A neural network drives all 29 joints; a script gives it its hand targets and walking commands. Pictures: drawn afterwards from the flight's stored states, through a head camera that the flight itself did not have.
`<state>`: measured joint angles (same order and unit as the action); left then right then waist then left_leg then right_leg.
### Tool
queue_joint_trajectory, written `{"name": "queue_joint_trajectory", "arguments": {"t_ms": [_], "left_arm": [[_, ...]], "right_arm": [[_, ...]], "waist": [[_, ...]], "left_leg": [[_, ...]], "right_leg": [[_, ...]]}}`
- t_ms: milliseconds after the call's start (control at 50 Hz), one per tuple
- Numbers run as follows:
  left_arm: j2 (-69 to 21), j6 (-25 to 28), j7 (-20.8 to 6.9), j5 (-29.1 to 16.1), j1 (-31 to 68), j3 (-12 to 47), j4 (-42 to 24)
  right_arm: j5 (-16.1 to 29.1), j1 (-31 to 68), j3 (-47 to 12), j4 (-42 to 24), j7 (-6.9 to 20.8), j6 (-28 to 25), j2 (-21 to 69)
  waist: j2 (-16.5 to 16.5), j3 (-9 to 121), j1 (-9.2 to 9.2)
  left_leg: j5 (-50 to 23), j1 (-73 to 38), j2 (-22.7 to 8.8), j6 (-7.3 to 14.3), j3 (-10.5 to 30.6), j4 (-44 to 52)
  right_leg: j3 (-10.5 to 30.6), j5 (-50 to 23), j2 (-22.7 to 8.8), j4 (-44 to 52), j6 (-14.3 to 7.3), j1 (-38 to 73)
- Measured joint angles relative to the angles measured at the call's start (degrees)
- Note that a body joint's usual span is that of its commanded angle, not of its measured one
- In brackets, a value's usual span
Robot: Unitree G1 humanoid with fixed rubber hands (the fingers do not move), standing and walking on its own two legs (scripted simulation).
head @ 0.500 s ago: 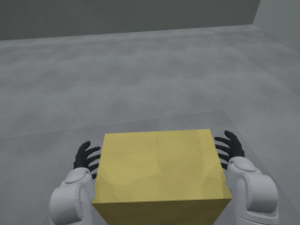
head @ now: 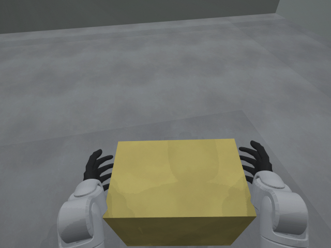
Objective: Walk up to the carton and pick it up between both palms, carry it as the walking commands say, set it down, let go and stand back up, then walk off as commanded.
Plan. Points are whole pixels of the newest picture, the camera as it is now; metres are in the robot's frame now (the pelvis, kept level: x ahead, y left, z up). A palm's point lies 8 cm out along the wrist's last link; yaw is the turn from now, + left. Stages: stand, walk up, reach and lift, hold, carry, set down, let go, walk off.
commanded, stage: carry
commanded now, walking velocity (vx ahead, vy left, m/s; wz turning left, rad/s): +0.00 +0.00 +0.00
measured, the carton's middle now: (177, 196) +0.25 -0.01 -0.01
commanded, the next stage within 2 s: hold in 1.44 s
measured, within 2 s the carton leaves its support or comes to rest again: neither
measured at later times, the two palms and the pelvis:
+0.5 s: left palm (73, 192) +0.22 +0.22 +0.08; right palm (241, 179) +0.23 -0.13 +0.10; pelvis -0.01 +0.04 -0.01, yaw +0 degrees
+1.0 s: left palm (88, 188) +0.25 +0.20 +0.05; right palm (241, 172) +0.26 -0.15 +0.07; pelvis +0.00 +0.02 +0.00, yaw +1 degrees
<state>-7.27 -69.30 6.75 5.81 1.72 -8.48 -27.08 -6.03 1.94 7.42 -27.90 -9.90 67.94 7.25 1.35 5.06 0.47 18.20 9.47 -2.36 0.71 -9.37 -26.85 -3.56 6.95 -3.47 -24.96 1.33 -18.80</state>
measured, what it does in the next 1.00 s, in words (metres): stands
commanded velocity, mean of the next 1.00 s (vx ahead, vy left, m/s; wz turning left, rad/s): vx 0.00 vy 0.00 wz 0.00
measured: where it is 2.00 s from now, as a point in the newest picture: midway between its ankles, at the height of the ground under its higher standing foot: outside the picture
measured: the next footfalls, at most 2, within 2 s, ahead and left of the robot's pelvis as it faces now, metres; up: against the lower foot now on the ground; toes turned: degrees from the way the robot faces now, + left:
none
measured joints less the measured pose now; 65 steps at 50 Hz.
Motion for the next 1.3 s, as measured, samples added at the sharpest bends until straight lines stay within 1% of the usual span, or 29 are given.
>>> {"name": "queue_joint_trajectory", "arguments": {"t_ms": [80,160,260,360,400,460,520,580,600,620,660,700,740,760,780,820,860,920,960,1000,1060,1100,1140,1180,1200,1240,1280,1300], "left_arm": [[0.0,0.81,-0.22,0.2,0.22,-0.21,0.17],[0.0,0.68,0.29,-0.06,0.07,0.18,-0.75],[0.0,1.25,0.1,0.31,-0.23,0.17,1.1],[-0.01,1.49,0.32,0.07,-0.46,0.2,1.12],[0.01,2.31,-0.11,0.52,-0.15,-0.01,2.54],[-0.01,2.52,-0.19,0.3,-0.71,-0.12,1.79],[-0.02,1.98,0.03,-0.3,-0.86,-0.42,0.15],[0.04,3.31,-0.53,1.37,0.64,-0.49,5.42],[0.04,3.34,-0.36,1.18,0.54,-0.59,6.23],[0.04,4.03,-0.67,1.67,0.39,-0.45,7.59],[0.04,5.22,-0.77,1.88,0.4,-0.74,9.51],[0.05,6.65,-0.74,2.09,0.84,-1.12,11.85],[0.04,7.1,-0.36,1.3,0.32,-0.94,9.81],[0.04,8.13,-0.67,1.61,0.47,-0.89,10.03],[0.04,9.21,-0.82,1.8,0.9,-1.09,11.08],[0.02,10.51,-0.89,1.73,1.44,-1.59,11.98],[0.01,11.28,-0.95,1.43,1.66,-1.69,11.03],[-0.01,13.13,-1.36,1.74,2.34,-2.21,13.17],[0.0,14.2,-1.47,2.08,2.23,-2.12,14.29],[0.01,14.24,-0.93,1.79,1.65,-1.81,14.22],[0.03,15.87,-1.72,3.64,2.05,-1.89,18.57],[0.02,16.23,-1.83,3.39,1.83,-2.18,19.42],[0.02,17.58,-2.01,3.7,2.04,-2.27,20.68],[0.02,17.5,-1.19,2.17,1.7,-2.13,18.07],[0.03,18.25,-1.35,2.33,1.79,-2.0,17.63],[0.01,19.34,-1.46,2.67,2.86,-2.46,19.13],[-0.03,20.41,-1.84,3.85,3.85,-2.89,22.42],[-0.03,20.27,-1.52,3.52,3.8,-2.98,23.03]], "right_arm": [[0.05,0.7,-0.01,0.53,-0.01,-0.66,-0.01],[0.12,0.18,0.16,0.06,0.46,-1.25,0.0],[-0.42,0.06,0.13,1.89,0.71,-1.63,0.0],[-0.29,-0.22,0.16,1.97,0.71,-1.98,0.0],[-0.58,0.48,0.25,3.23,0.7,-2.3,-0.01],[-0.45,0.2,-0.17,2.55,0.53,-2.27,-0.01],[-0.04,0.07,-0.53,1.27,0.23,-1.99,0.0],[-1.65,1.21,0.28,6.68,1.37,-3.78,-0.02],[-1.52,1.15,0.44,7.24,1.14,-3.61,-0.02],[-2.14,1.11,0.45,8.45,1.51,-4.04,-0.02],[-2.63,1.53,0.52,10.56,1.77,-5.03,-0.03],[-3.03,2.16,0.89,13.24,2.03,-6.54,0.0],[-2.41,1.74,0.64,11.35,1.86,-7.06,0.0],[-2.7,2.02,0.62,11.6,2.16,-7.99,0.0],[-2.83,2.69,0.9,12.64,2.24,-8.85,0.02],[-2.65,3.6,1.13,13.6,2.04,-9.81,0.05],[-2.46,3.69,0.94,12.6,2.01,-10.67,0.04],[-2.98,4.86,1.32,14.4,2.12,-11.76,0.12],[-3.34,5.14,1.54,15.67,2.45,-12.58,0.14],[-2.81,4.72,1.79,16.23,2.46,-13.04,0.11],[-4.28,4.52,2.15,20.82,3.37,-15.43,0.1],[-3.97,4.11,1.93,21.1,2.82,-15.46,0.05],[-4.31,4.46,2.21,22.37,3.07,-16.68,0.08],[-2.9,4.31,2.14,19.84,2.5,-16.55,0.08],[-3.05,4.43,2.1,19.46,2.84,-17.32,0.08],[-3.28,5.51,2.71,21.22,3.08,-18.61,0.16],[-4.33,6.35,3.24,24.86,3.67,-20.07,-0.02],[-3.88,6.18,3.17,25.49,3.38,-20.03,-0.29]], "waist": [[0.2,-0.19,-0.11],[0.36,-0.21,-0.49],[0.67,0.23,-0.52],[0.77,0.06,-0.4],[0.7,0.2,-0.47],[0.47,0.29,-0.43],[1.04,-0.09,-0.46],[1.29,0.75,-0.36],[1.33,1.12,-0.35],[1.25,1.43,-0.39],[1.33,1.3,-0.47],[1.09,1.39,-0.1],[0.93,0.61,-0.03],[0.79,0.11,-0.04],[0.31,-0.24,-0.05],[-0.48,-0.54,0.02],[-0.15,-0.93,0.06],[0.25,-0.77,-0.09],[0.36,-0.66,-0.13],[0.16,-0.28,-0.08],[-0.25,0.61,0.06],[-0.2,0.57,0.1],[-0.16,0.48,0.1],[0.05,-0.28,0.0],[0.17,-0.49,-0.04],[0.31,-0.37,-0.19],[0.23,0.33,-0.28],[0.14,0.57,-0.28]], "left_leg": [[0.29,0.0,0.41,0.49,-0.14,-0.26],[0.71,0.3,0.91,1.02,-0.16,-0.91],[0.93,0.13,1.64,1.75,-0.31,-1.13],[1.39,0.64,2.4,2.54,-0.57,-2.15],[1.35,0.64,2.7,2.93,-0.82,-2.2],[1.44,0.75,2.89,3.24,-0.97,-2.45],[1.3,0.7,3.36,3.54,-1.18,-2.46],[1.3,0.99,3.67,3.78,-0.99,-2.78],[1.31,1.19,3.77,3.84,-0.99,-2.8],[1.33,1.25,3.78,3.88,-1.01,-2.77],[1.15,0.97,3.98,3.9,-1.36,-2.21],[0.8,1.17,4.12,3.83,-1.26,-1.66],[0.77,1.57,4.23,3.65,-1.31,-1.68],[0.87,1.64,4.18,3.52,-1.3,-1.87],[1.05,1.77,3.78,3.33,-1.18,-2.17],[1.39,2.37,2.78,2.92,-0.89,-2.83],[1.23,2.86,2.45,2.8,-0.63,-2.89],[1.17,3.12,1.78,2.11,-0.39,-2.86],[1.24,3.13,1.43,1.82,-0.36,-2.94],[1.41,3.36,1.11,1.65,-0.23,-3.27],[1.57,3.23,0.82,1.55,0.08,-3.41],[1.43,3.04,0.89,1.63,0.11,-3.16],[1.23,3.17,0.97,1.63,0.15,-2.99],[1.07,3.41,1.18,1.7,0.02,-3.0],[0.99,3.49,1.29,1.74,-0.02,-2.96],[0.84,3.6,1.38,1.78,-0.07,-2.85],[0.79,3.61,1.39,1.78,0.0,-2.76],[0.86,3.57,1.37,1.78,0.11,-2.83]], "right_leg": [[0.23,0.16,-0.42,-0.23,0.54,-0.01],[0.36,0.44,-0.99,-0.81,1.09,-0.25],[0.59,0.58,-1.76,-1.14,1.86,-0.11],[0.94,0.79,-2.63,-2.14,2.57,-0.66],[1.19,0.72,-2.92,-2.26,2.89,-0.76],[1.3,0.35,-3.14,-1.93,3.28,-0.63],[1.52,0.35,-3.62,-2.4,3.3,-0.83],[1.25,0.52,-4.06,-2.8,3.14,-1.01],[1.24,0.65,-4.18,-3.0,3.03,-1.28],[1.22,0.75,-4.18,-3.05,2.78,-1.38],[1.43,2.54,-4.33,-4.19,2.14,-1.93],[1.19,5.21,-4.26,-5.57,1.56,-2.61],[1.15,3.85,-4.08,-5.78,1.36,-2.94],[1.17,1.62,-4.03,-5.08,1.5,-2.7],[0.94,1.05,-3.71,-4.61,1.92,-2.45],[0.32,1.38,-2.89,-3.73,2.19,-2.22],[-0.05,1.79,-2.65,-3.71,1.97,-2.54],[-0.54,-0.13,-2.11,-2.73,1.17,-2.33],[-0.71,1.03,-1.83,-2.85,1.11,-2.27],[-0.93,1.67,-1.6,-2.88,1.09,-2.3],[-1.39,1.57,-1.42,-2.41,1.05,-1.76],[-1.46,1.49,-1.48,-2.23,1.06,-1.57],[-1.5,1.31,-1.56,-2.0,1.08,-1.64],[-1.36,1.25,-1.78,-2.31,1.13,-2.06],[-1.32,1.24,-1.9,-2.44,1.15,-2.22],[-1.28,1.18,-1.99,-2.46,1.15,-2.39],[-1.37,1.17,-2.02,-2.37,1.15,-2.34],[-1.49,1.24,-2.03,-2.37,1.16,-2.22]]}}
